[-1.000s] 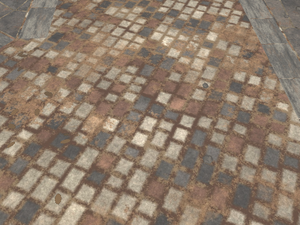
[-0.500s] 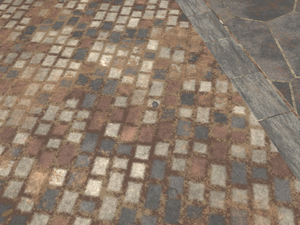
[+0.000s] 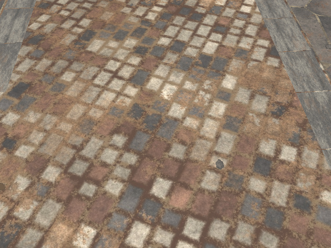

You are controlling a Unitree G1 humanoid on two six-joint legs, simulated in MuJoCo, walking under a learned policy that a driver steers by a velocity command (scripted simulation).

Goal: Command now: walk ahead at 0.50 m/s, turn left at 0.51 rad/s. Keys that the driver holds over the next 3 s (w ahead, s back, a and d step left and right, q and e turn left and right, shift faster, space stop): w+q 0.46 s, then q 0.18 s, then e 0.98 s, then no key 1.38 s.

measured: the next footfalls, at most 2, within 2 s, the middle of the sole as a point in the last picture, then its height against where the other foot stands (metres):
right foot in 0.36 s outside the picture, level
left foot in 0.80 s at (128, 238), level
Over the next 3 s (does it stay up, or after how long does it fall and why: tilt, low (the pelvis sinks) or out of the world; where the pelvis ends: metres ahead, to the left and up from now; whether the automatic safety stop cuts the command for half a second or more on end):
stays up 0.45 -0.01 0.01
